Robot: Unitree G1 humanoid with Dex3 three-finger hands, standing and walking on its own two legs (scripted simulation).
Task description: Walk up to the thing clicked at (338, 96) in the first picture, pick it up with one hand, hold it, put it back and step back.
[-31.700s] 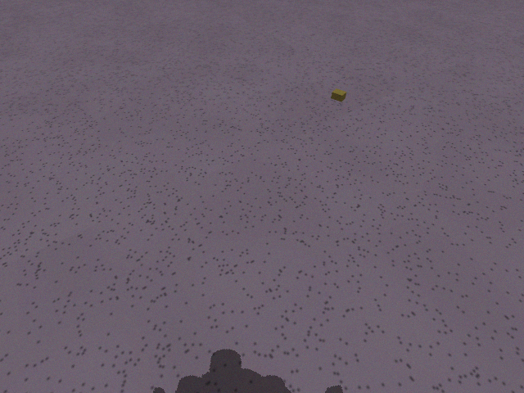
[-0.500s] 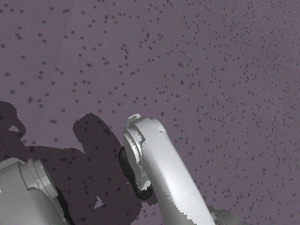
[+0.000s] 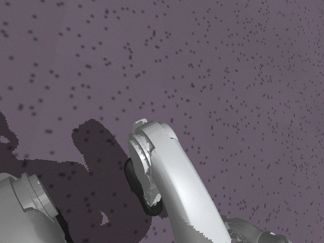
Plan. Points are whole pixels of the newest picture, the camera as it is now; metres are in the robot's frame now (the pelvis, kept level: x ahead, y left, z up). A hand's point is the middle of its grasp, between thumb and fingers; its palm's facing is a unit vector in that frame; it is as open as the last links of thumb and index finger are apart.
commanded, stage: rest palm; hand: left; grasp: from above
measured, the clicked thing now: out of the picture +0.44 +0.31 -0.30
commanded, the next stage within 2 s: close in 0.02 s
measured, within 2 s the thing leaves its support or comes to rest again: neither
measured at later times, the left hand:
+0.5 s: hand out of the picture +0.43 +0.30 -0.26, palm faces +0.02 -0.52 -0.86, open 11.6 cm
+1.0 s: hand out of the picture +0.43 +0.30 -0.26, palm faces +0.04 -0.51 -0.86, open 10.9 cm
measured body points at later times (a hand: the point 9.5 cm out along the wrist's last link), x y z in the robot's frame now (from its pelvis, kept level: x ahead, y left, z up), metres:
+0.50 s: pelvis +0.00 +0.00 -0.01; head +0.30 +0.10 +0.31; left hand +0.43 +0.32 -0.21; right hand +0.02 -0.26 -0.07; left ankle +0.07 +0.15 -0.29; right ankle +0.11 -0.12 -0.29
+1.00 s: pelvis +0.01 +0.01 -0.01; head +0.30 +0.10 +0.31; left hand +0.43 +0.32 -0.22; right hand +0.03 -0.26 -0.07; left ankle +0.07 +0.15 -0.29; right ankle +0.11 -0.12 -0.29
